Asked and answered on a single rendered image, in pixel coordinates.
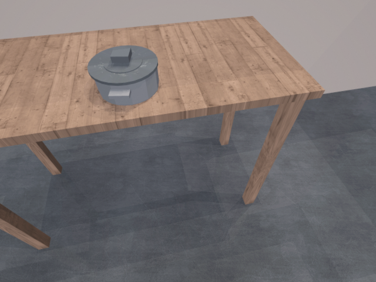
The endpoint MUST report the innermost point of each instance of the lid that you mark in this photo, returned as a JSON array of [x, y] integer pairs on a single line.
[[143, 63]]

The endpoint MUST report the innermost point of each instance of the pot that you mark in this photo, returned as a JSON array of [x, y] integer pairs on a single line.
[[130, 94]]

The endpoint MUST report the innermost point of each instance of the knob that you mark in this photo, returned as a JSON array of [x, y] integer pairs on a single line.
[[121, 55]]

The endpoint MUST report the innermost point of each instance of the table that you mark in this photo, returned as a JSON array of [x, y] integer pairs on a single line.
[[204, 68]]

